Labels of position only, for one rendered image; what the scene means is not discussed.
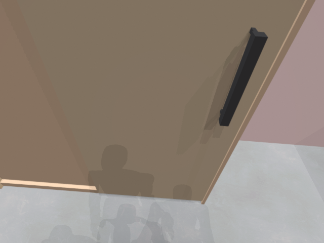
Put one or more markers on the wardrobe door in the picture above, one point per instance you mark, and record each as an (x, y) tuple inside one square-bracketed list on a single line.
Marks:
[(142, 83), (36, 141)]

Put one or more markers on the handle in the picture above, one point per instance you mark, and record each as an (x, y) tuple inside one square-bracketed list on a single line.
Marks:
[(248, 62)]

